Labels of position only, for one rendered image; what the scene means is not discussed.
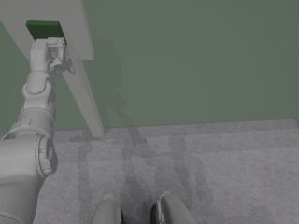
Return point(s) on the left robot hand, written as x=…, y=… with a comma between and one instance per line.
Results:
x=41, y=59

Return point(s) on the robot left upper arm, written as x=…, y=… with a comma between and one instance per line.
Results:
x=25, y=162

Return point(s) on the right robot shin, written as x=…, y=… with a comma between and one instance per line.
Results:
x=163, y=194

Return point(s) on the left robot forearm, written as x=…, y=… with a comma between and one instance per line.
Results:
x=38, y=111

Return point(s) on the button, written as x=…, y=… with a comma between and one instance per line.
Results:
x=43, y=29

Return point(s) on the left robot thigh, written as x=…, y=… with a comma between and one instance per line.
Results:
x=108, y=211

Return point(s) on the panel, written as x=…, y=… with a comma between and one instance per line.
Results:
x=72, y=18

